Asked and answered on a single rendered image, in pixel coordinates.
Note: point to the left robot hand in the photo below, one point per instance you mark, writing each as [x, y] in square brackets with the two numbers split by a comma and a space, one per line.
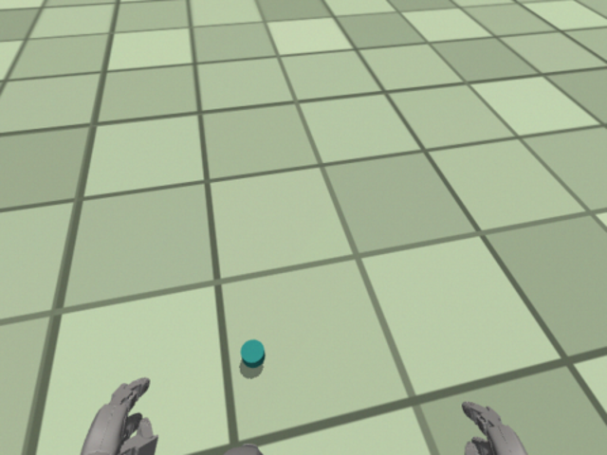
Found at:
[112, 427]

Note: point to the tin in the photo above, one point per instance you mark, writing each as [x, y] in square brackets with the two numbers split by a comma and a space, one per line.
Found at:
[253, 353]

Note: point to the right robot hand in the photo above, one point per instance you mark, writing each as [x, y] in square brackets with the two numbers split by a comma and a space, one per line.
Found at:
[501, 439]

